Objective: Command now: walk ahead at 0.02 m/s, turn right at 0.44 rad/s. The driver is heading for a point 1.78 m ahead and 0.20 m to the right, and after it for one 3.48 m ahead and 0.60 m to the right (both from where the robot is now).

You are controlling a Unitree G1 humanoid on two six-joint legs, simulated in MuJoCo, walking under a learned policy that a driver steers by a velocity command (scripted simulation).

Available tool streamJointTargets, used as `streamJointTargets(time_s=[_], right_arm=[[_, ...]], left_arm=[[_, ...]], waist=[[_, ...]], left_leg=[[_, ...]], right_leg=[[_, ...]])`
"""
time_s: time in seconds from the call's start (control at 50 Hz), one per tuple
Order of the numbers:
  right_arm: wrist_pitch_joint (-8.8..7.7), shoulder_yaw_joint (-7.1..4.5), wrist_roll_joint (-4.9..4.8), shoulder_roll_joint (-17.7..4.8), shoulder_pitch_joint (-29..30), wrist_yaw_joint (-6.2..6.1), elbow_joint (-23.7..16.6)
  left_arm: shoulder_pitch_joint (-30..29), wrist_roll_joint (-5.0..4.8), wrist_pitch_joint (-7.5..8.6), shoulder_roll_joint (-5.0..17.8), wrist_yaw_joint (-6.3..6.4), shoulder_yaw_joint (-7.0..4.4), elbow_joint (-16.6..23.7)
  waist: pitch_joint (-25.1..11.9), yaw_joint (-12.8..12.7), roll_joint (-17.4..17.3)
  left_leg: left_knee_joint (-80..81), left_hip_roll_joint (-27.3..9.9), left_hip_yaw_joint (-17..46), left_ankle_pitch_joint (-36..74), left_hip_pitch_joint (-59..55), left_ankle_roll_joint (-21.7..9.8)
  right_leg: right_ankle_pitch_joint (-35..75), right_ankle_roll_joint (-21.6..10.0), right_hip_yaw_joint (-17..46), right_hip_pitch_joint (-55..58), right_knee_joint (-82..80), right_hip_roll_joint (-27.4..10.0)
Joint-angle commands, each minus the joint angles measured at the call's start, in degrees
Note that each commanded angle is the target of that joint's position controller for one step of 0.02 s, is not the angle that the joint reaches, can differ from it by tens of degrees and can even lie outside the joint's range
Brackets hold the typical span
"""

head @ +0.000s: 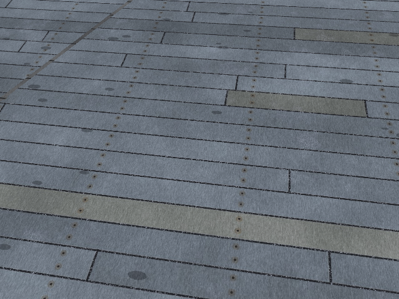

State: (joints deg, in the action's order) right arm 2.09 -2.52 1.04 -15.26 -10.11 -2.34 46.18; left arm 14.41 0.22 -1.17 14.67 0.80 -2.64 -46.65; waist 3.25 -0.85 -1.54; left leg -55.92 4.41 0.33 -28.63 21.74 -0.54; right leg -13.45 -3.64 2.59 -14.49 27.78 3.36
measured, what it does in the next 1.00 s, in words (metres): steps on the spot, turning right: left foot, then right foot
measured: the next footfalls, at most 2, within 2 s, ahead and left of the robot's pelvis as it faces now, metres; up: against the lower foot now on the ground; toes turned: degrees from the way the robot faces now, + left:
left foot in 0.30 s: +0.06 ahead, +0.12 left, +0.00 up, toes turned -15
right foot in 0.72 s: -0.04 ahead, -0.07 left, +0.00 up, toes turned -21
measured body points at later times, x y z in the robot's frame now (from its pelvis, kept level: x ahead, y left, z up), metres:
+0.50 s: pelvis -0.01 +0.04 +0.01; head +0.03 +0.07 +0.45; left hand +0.18 +0.29 -0.13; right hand +0.03 -0.25 -0.09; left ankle +0.02 +0.13 -0.74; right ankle -0.07 -0.07 -0.66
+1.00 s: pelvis -0.04 +0.03 +0.00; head -0.02 +0.01 +0.45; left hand +0.17 +0.22 -0.11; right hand -0.08 -0.25 -0.14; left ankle -0.04 +0.15 -0.68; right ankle -0.08 -0.06 -0.74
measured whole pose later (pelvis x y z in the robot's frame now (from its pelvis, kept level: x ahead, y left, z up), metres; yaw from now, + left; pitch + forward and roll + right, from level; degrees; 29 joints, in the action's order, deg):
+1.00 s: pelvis -0.04 +0.03 +0.00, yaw -15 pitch -1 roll +0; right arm 4.3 -3.6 0.6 -16.3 -16.6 0.6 49.2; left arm 6.6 1.1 -1.8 12.5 2.3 -0.6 -46.1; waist 4.1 2.1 -1.9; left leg -53.5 0.1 -0.1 -26.9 20.2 1.5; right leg -14.1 -2.7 -6.1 -8.6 23.9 -0.1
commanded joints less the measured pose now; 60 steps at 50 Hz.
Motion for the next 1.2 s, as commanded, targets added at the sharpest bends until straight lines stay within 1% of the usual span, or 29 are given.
streamJointTargets(time_s=[0.02,0.1,0.2,0.24,0.28,0.3,0.32,0.34,0.38,0.4,0.44,0.56,0.66,0.68,0.7,0.72,0.74,0.76,0.78,0.82,0.84,0.88,0.98,1.1,1.12,1.14,1.16,1.18,1.2], right_arm=[[0.1,-1.3,0.22,-5.2,-1.4,0.48,-3.4],[0.35,-0.69,-0.39,-4.1,0.8,0.53,-4.8],[-0.21,-0.48,-0.73,-5.1,1.6,0.21,-6.3],[-0.8,-0.46,-0.95,-5.4,-0.4,0.04,-6.2],[-1.68,-0.47,-0.68,-5.2,-5.2,-0.5,-5.1],[-2.17,-1.23,0.11,-8.8,-6.0,-1.08,-5.1],[-1.96,-2.38,0.59,-15.2,-3.0,-1.14,-6.7],[-1.51,-2.45,0.94,-14.6,-2.2,-0.66,-6.8],[-1.51,-0.62,0.39,-7.8,2.2,-0.16,-8.0],[-1.53,-0.36,0.4,-7.0,4.0,-0.21,-8.6],[-1.7,-0.44,0.52,-7.1,2.4,-0.43,-8.5],[-1.93,-1.67,0.51,-9.1,-4.8,-0.01,-6.2],[-1.8,-1.93,0.64,-10.1,-4.0,1.57,-4.7],[-1.58,-1.72,0.33,-9.7,-3.2,1.82,-4.3],[-1.39,-1.18,-0.22,-8.6,-2.2,2.04,-3.8],[-1.58,-0.33,-0.43,-6.2,-4.1,2.31,-3.2],[-1.78,1.14,0.11,-1.0,-7.3,2.94,-4.1],[-0.58,0.91,-0.8,-2.2,-5.7,2.26,-3.3],[0.16,-0.03,-1.2,-5.9,-4.8,2.17,-2.7],[0.4,-1.3,-1.31,-7.9,-5.0,2.33,-1.4],[0.55,-1.77,-0.69,-8.1,-6.2,2.42,-0.6],[0.7,-1.99,-0.34,-7.0,-8.2,2.38,0.5],[1.79,-1.96,-0.35,-4.9,-4.8,3.04,-1.0],[1.66,-1.81,-0.84,-4.5,-4.4,3.92,-3.2],[1.45,-1.83,-0.9,-4.4,-5.4,4.04,-3.2],[1.06,-1.76,-0.83,-4.0,-7.4,4.13,-2.8],[0.51,-2.24,-0.39,-5.4,-10.4,3.99,-1.6],[-0.19,-3.63,0.57,-10.8,-14.0,3.54,-0.9],[-0.56,-5.16,0.37,-17.9,-16.3,3.74,-1.6]], left_arm=[[-1.1,-0.06,-0.44,8.4,0.31,-2.48,3.4],[2.1,0.18,-0.66,10.6,0.07,-3.65,2.9],[0.0,0.83,-1.47,11.9,-0.6,-4.46,3.9],[-2.0,0.81,-1.74,12.1,-0.94,-4.65,4.4],[-5.3,0.07,-1.94,11.6,-0.96,-4.49,5.1],[-4.6,-0.27,-1.72,9.1,-0.86,-3.82,5.8],[-1.9,-0.72,-1.38,4.8,-0.71,-2.83,7.0],[-1.1,1.37,-1.58,9.9,-0.27,-3.98,5.7],[0.0,1.39,-2.08,10.5,-0.88,-4.59,3.8],[0.8,1.28,-2.48,10.1,-1.46,-4.56,3.3],[0.7,0.86,-2.89,9.3,-2.5,-4.13,3.1],[-5.6,0.46,-3.44,7.3,-3.37,-2.76,5.9],[-4.7,-0.27,-3.07,5.5,-2.39,-1.33,5.9],[-3.0,-0.17,-2.81,4.7,-2.01,-0.94,5.0],[-0.6,0.29,-2.32,3.8,-1.54,-0.45,3.6],[0.1,1.4,-1.49,4.9,-0.9,-0.19,2.8],[1.6,2.52,-0.66,7.9,-0.27,0.06,3.0],[-2.8,1.28,-0.17,9.7,0.48,-0.18,2.8],[-6.9,1.45,0.31,7.3,0.41,0.35,3.8],[-8.5,1.35,0.41,8.0,1.01,0.35,3.5],[-7.4,0.69,0.41,8.5,1.51,0.18,3.0],[-6.0,0.22,-0.03,8.3,1.6,-0.15,2.8],[-5.7,0.99,-0.36,7.0,1.92,-0.49,2.4],[-6.5,1.47,-0.01,9.6,0.86,-1.87,2.1],[-7.2,1.34,-0.12,10.1,0.74,-2.08,2.2],[-7.6,1.21,-0.29,10.6,0.52,-2.36,2.3],[-7.0,1.44,-0.43,9.8,0.29,-2.39,2.4],[-7.0,1.88,-0.68,5.5,-0.29,-1.35,3.6],[-13.1,2.56,-0.91,4.5,-0.13,-0.62,8.4]], waist=[[-4.6,1.6,7.0],[-6.7,-0.5,7.6],[-6.8,-1.1,10.0],[-6.8,-0.1,10.5],[-6.3,3.2,9.3],[-5.9,2.7,3.2],[-5.5,0.4,-11.5],[-4.8,0.6,-8.8],[-1.2,-2.0,-3.6],[-1.3,-2.6,-5.1],[-2.3,-1.3,-7.2],[-4.1,3.2,-7.5],[-5.4,2.7,-9.8],[-5.4,1.3,-9.0],[-5.3,-0.7,-7.3],[-6.7,-0.3,-3.5],[-9.6,1.2,9.9],[-5.2,0.8,15.3],[-2.6,1.4,10.7],[-0.7,1.7,10.3],[-1.3,1.6,10.4],[-2.8,1.3,8.5],[-1.3,0.0,9.2],[-4.3,0.5,10.6],[-4.7,1.3,10.2],[-6.0,2.6,9.1],[-6.5,3.9,5.1],[-4.6,5.0,-11.2],[-0.8,7.0,-17.6]], left_leg=[[-3.2,-2.1,1.9,2.7,6.5,2.8],[4.4,-2.2,1.6,3.5,5.9,3.9],[13.2,-1.2,2.0,4.5,0.2,2.7],[19.0,-0.4,2.2,5.1,-4.1,1.8],[33.5,-0.6,2.0,13.0,-13.0,0.8],[41.0,-8.2,9.4,11.0,-17.2,-0.9],[46.0,-23.7,26.7,12.3,-19.5,-6.6],[43.9,-27.6,27.8,18.7,-12.2,-12.0],[42.4,-21.6,17.8,24.2,-7.8,-11.5],[41.6,-18.2,12.8,25.6,-9.0,-9.8],[39.7,-16.1,7.7,33.7,-13.1,-9.6],[37.2,-19.7,5.9,37.9,-21.0,-11.9],[33.7,-19.2,4.7,43.8,-15.9,-11.8],[32.2,-18.3,4.4,44.4,-14.8,-11.0],[30.5,-17.1,3.5,42.5,-11.6,-8.7],[29.5,-15.5,2.9,34.9,-5.8,-4.8],[22.5,-11.2,-0.4,9.6,1.8,-1.1],[21.6,-7.7,0.1,-2.3,-5.2,-0.4],[17.3,-6.9,1.5,-1.4,-5.3,-0.3],[10.0,-4.6,1.7,1.0,-1.4,-0.2],[6.3,-4.2,1.7,1.4,-0.1,0.1],[-1.3,-3.5,1.3,0.3,2.2,1.1],[2.4,-4.9,-0.7,1.6,4.4,2.5],[14.3,-4.8,-3.9,2.0,-3.6,-0.1],[17.9,-4.5,-4.6,4.4,-6.0,-0.8],[24.0,-3.4,-5.9,8.3,-10.9,-2.0],[29.8,-2.8,-3.2,9.0,-18.2,-3.7],[41.2,-14.4,16.2,-3.2,-23.2,-7.5],[48.3,-26.1,40.2,-11.5,-19.7,-16.2]], right_leg=[[32.5,-10.4,14.4,7.2,-8.1,-12.4],[28.0,-10.1,16.9,8.9,-7.3,-12.0],[20.0,-8.6,22.0,4.8,-7.1,-11.1],[19.7,-7.2,24.2,3.0,-6.3,-10.4],[13.9,-3.4,24.3,-1.7,-3.6,-7.5],[3.4,0.0,20.9,-6.8,1.7,-3.6],[-14.1,3.2,8.3,-15.8,13.2,6.4],[-20.3,3.6,4.5,-14.7,25.5,4.2],[-14.7,3.8,4.3,-13.0,34.7,1.4],[-11.7,4.3,3.3,-13.5,37.0,1.2],[-10.3,5.8,1.3,-15.4,37.9,1.0],[-12.7,6.9,-0.9,-14.7,26.4,-1.1],[-13.6,3.9,-3.9,-2.1,10.4,0.0],[-9.0,3.1,-4.4,1.5,3.1,0.1],[0.8,2.4,-4.7,8.1,-9.0,-0.4],[8.6,1.7,0.6,17.2,-15.4,-5.0],[18.3,0.0,16.4,25.2,-16.4,-20.9],[25.3,-6.9,13.7,7.7,-12.6,-23.9],[23.0,-7.8,10.8,6.9,-12.9,-21.0],[25.6,-6.7,5.9,7.7,-11.8,-17.6],[30.7,-6.9,4.3,9.0,-10.7,-17.6],[35.1,-8.1,2.1,11.1,-9.0,-18.1],[22.0,-9.0,0.4,11.1,-9.7,-18.7],[23.3,-8.3,-0.8,8.7,-5.6,-21.1],[21.9,-7.1,-1.6,7.6,-3.9,-20.9],[11.5,-5.1,-3.2,4.8,-2.3,-20.2],[-4.8,-1.9,-5.2,-2.0,2.4,-18.1],[-20.4,2.1,-12.2,-14.4,19.6,-11.1],[-26.0,3.5,-7.3,-27.7,28.0,-0.8]])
